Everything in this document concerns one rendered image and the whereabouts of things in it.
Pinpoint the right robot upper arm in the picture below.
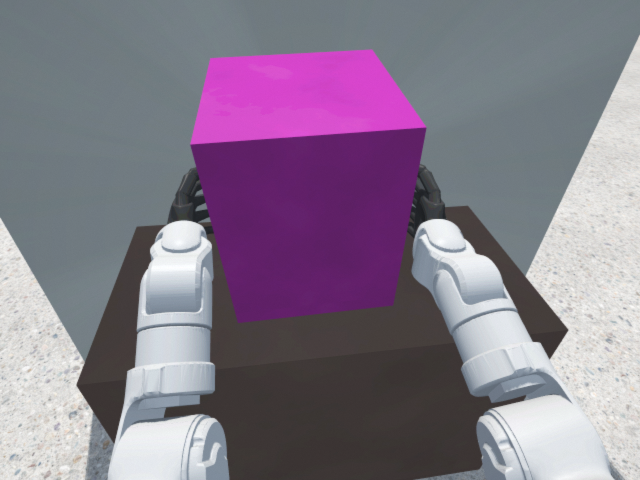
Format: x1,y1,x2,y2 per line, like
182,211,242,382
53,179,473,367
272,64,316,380
476,394,615,480

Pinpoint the left robot forearm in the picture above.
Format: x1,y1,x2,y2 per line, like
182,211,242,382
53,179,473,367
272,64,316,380
108,221,215,480

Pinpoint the robot right hand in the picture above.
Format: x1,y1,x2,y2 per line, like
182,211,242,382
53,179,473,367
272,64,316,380
407,164,447,238

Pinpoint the robot left hand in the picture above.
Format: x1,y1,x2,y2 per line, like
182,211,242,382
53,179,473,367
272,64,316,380
167,167,214,235

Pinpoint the left robot upper arm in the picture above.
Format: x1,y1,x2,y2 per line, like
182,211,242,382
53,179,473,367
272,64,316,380
109,414,229,480

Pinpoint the right robot forearm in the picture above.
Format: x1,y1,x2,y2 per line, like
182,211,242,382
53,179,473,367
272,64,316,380
411,219,611,474

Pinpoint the pedestal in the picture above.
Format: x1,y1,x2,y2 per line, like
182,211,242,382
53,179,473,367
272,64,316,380
76,206,568,480

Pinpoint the carton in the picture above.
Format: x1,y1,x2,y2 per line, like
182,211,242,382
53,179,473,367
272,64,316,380
190,50,427,323

